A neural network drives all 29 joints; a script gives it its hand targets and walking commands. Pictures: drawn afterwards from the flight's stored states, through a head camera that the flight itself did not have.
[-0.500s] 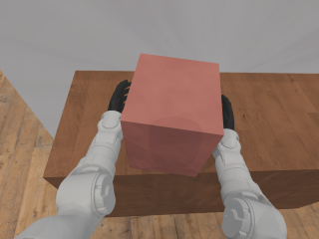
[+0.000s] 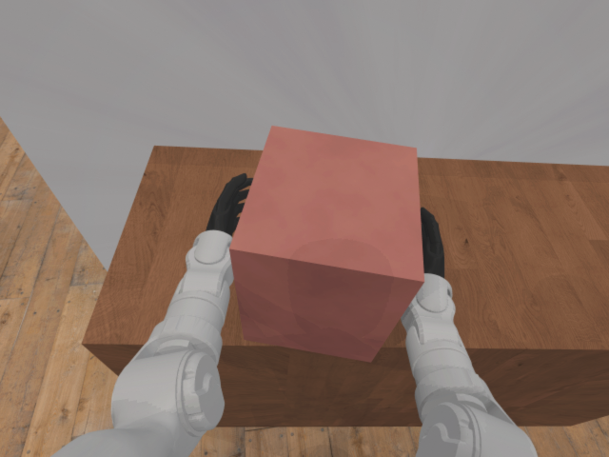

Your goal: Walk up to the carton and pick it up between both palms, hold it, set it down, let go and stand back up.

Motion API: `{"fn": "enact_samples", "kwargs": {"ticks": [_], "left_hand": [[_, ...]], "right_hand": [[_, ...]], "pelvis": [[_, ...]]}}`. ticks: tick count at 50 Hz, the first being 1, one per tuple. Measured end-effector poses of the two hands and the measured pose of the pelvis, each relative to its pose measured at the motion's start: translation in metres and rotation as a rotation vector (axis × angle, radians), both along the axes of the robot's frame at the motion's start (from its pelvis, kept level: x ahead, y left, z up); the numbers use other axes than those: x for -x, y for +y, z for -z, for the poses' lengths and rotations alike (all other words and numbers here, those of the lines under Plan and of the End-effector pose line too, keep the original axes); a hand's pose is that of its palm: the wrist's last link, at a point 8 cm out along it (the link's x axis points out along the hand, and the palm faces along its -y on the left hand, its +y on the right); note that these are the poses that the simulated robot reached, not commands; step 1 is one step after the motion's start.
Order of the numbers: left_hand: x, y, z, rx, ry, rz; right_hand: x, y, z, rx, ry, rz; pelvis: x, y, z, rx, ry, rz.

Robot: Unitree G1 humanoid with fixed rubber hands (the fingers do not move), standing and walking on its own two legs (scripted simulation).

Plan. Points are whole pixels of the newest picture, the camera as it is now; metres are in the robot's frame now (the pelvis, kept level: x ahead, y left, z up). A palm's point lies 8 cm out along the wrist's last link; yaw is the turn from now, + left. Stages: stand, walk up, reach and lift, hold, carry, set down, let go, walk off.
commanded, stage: reach and lift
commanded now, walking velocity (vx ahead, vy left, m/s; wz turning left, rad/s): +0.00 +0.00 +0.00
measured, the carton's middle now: (324, 250) +0.39 -0.01 +0.03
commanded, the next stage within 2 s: none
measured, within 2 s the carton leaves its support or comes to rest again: leaves its support in 0.92 s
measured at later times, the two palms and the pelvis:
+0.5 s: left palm (223, 227) +0.41 +0.14 +0.05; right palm (427, 267) +0.36 -0.15 +0.04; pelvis +0.00 +0.00 +0.00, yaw +0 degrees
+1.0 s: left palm (225, 227) +0.40 +0.13 +0.06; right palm (433, 269) +0.35 -0.15 +0.05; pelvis -0.02 +0.00 +0.00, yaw -1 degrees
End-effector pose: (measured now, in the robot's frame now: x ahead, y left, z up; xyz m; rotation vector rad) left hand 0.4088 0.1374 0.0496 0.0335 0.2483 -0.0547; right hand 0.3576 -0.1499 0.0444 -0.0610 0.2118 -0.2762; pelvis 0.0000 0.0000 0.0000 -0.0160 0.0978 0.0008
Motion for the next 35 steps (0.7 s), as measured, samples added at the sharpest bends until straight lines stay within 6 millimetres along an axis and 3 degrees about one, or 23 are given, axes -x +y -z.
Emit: {"fn": "enact_samples", "kwargs": {"ticks": [35], "left_hand": [[0.0004, -0.0002, -0.0006, -0.014, -0.009, 0.003]], "right_hand": [[0.0014, 0.0000, 0.0010, 0.007, -0.025, -0.001]], "pelvis": [[0.0024, 0.0020, 0.0004, 0.002, 0.036, 0.008]]}}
